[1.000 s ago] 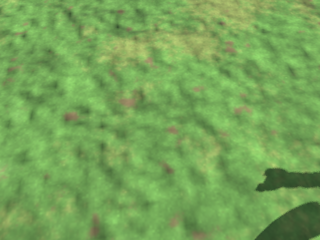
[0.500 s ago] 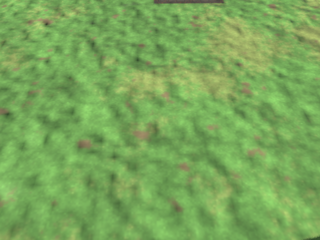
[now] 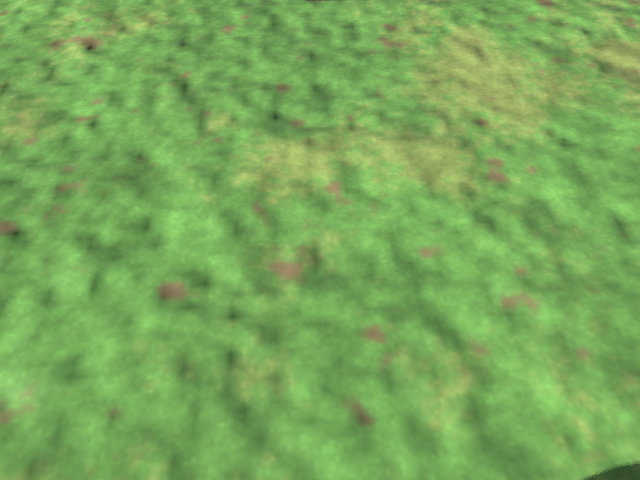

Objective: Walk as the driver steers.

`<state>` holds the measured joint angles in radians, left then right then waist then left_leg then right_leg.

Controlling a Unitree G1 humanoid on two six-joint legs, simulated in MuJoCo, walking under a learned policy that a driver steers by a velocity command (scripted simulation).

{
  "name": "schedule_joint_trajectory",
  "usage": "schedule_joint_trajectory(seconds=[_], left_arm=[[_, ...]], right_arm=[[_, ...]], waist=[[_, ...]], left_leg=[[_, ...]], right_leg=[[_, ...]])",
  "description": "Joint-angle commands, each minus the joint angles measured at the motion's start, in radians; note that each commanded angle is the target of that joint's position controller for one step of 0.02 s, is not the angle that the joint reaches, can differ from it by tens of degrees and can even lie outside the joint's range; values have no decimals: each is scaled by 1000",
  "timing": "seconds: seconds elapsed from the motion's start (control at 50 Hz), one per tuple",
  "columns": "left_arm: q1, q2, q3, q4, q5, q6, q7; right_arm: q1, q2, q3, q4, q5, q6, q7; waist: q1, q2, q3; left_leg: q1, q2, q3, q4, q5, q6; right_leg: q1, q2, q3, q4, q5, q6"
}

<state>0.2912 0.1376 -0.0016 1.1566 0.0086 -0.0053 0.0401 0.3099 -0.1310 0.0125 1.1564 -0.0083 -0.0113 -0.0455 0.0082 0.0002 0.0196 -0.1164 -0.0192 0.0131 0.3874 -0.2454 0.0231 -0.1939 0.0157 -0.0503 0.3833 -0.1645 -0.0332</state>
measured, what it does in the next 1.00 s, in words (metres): shifts its weight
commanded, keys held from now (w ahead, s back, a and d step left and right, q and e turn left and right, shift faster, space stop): no key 0.70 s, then w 0.30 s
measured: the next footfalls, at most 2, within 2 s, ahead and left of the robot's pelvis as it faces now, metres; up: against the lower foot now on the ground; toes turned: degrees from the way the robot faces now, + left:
left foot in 1.48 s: +0.48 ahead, +0.03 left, +0.00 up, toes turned +5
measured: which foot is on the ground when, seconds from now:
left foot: down 0.00-1.00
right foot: down 0.00-1.00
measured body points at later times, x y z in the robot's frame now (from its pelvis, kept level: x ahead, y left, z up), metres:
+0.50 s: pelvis +0.01 +0.00 +0.00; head +0.01 +0.00 +0.45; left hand -0.02 +0.21 -0.16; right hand -0.03 -0.20 -0.16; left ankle -0.02 +0.10 -0.74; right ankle +0.03 -0.10 -0.74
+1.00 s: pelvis +0.07 -0.02 -0.01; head +0.07 -0.04 +0.44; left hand +0.09 +0.21 -0.16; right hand -0.04 -0.24 -0.17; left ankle -0.02 +0.10 -0.74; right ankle +0.07 -0.11 -0.74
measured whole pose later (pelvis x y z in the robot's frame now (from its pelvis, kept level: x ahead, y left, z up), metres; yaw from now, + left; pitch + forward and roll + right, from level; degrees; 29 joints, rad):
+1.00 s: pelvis +0.07 -0.02 -0.01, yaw +0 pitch +0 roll +0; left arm 0.31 0.15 0.03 1.07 0.02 -0.05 -0.01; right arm 0.49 -0.16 -0.04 1.16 -0.02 -0.03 -0.03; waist -0.03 0.04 -0.01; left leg -0.05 -0.01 -0.02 0.42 -0.38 0.03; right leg -0.29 0.00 -0.08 0.61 -0.37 -0.08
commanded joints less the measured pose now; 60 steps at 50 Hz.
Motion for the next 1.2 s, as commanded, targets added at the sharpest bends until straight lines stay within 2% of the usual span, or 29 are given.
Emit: schedule_joint_trajectory(seconds=[0.02, 0.7, 0.72, 0.76, 0.8, 0.82, 0.84, 0.86, 0.88, 0.92, 0.96, 0.98, 1.0, 1.02, 1.04, 1.06, 1.08, 1.1, 1.12, 1.14, 1.2], left_arm=[[67, 71, 10, -1, 0, -3, 3], [100, 42, 8, 25, 0, -4, 6], [107, 39, 7, 27, 0, -3, 6], [103, 58, 17, 17, 2, 3, 3], [87, 61, 25, -7, 9, 7, -5], [63, 46, 23, -26, 12, 4, -11], [30, 20, 18, -50, 17, -4, -18], [2, 7, 15, -73, 29, -14, -24], [-32, 25, 20, -96, 33, -26, -30], [-50, 55, 32, -131, 26, -47, -42], [-30, 52, 38, -145, 12, -65, -51], [26, 37, 40, -130, 5, -70, -53], [129, 32, 46, -94, -1, -73, -52], [254, 59, 62, -53, 1, -77, -45], [394, 164, 90, -35, 14, -81, -31], [483, 210, 103, 2, 7, -65, -32], [350, 157, 86, -34, 14, -56, -28], [245, 142, 79, -73, 14, -61, -32], [187, 131, 73, -94, 13, -69, -33], [172, 106, 62, -98, 9, -78, -31], [242, 86, 46, -64, 4, -98, -25]], right_arm=[[75, -69, -9, -3, 0, -3, -3], [128, -42, -7, 7, -1, -7, -5], [138, -39, -6, 10, -2, -7, -5], [147, -67, -20, 5, -6, -1, -3], [161, -87, -33, -12, -8, 7, 2], [193, -95, -38, -11, -7, 6, 4], [235, -112, -47, -3, -5, 4, 3], [251, -136, -58, 2, -7, 0, 2], [252, -140, -64, -1, -10, -5, 4], [235, -151, -72, -12, -20, -20, 8], [187, -144, -75, -27, -13, -34, 11], [148, -146, -76, -38, -5, -38, 12], [112, -144, -77, -50, -1, -40, 14], [93, -126, -71, -63, -4, -51, 18], [60, -53, -50, -104, 1, -64, 30], [46, -84, -60, -137, -18, -67, 40], [8, -110, -67, -142, -39, -64, 49], [-2, -78, -61, -145, -34, -69, 59], [6, -61, -59, -140, -24, -74, 67], [10, -69, -64, -137, -27, -71, 71], [-9, -78, -72, -147, -28, -48, 76]], waist=[[0, 7, 59], [-2, 5, 74], [-3, 5, 54], [-6, 18, 73], [-19, 47, 147], [-38, 72, 184], [-58, 125, 201], [-66, 163, 217], [-73, 151, 222], [-58, 124, 203], [-21, 113, 189], [16, 102, 174], [64, 78, 150], [115, 15, 102], [171, -232, 41], [164, -311, 38], [89, -130, 123], [51, -51, 151], [18, -25, 147], [0, -17, 133], [-12, -60, 102]], left_leg=[[-96, 107, -103, -87, 82, 28], [-83, 105, -100, -85, 101, 31], [-76, 97, -98, -94, 29, 33], [-102, 71, -99, -84, -208, 56], [-152, 91, -163, -104, -473, 101], [-139, 130, -230, -138, -548, 128], [-92, 196, -328, -199, -596, 163], [-55, 275, -418, -248, -600, 202], [-50, 315, -459, -272, -552, 227], [-9, 328, -448, -263, -438, 239], [-38, 284, -353, -222, -316, 206], [-105, 244, -286, -183, -265, 183], [-211, 195, -218, -114, -211, 160], [-331, 139, -142, 24, -118, 131], [-482, 7, 19, 368, -138, 72], [-611, -42, 45, 613, -294, 65], [-642, 38, -14, 744, -226, 79], [-631, 70, -34, 759, -121, 82], [-595, 93, -35, 736, -46, 76], [-571, 102, -25, 710, -9, 65], [-584, 89, 26, 681, 43, 41]], right_leg=[[31, -106, 119, -62, 50, -12], [35, -108, 116, -53, 69, -11], [43, -99, 112, -57, 0, -12], [5, -57, 88, -16, -218, -28], [-111, -28, 76, 48, -432, -49], [-188, -13, 62, 103, -443, -49], [-261, 12, 17, 199, -372, -40], [-316, 6, -28, 285, -277, -36], [-347, -24, -16, 343, -247, -37], [-384, -54, 11, 378, -282, -44], [-282, -49, -3, 268, -249, -46], [-144, -22, -36, 175, -179, -46], [51, 21, -63, 91, -126, -45], [268, 5, -9, 47, -127, -48], [413, -241, 361, -147, -373, -104], [405, -387, 673, -258, -493, -183], [292, -380, 618, -249, -524, -183], [210, -348, 531, -255, -437, -170], [170, -307, 434, -268, -315, -154], [164, -272, 357, -275, -205, -139], [211, -224, 211, -243, 159, -126]])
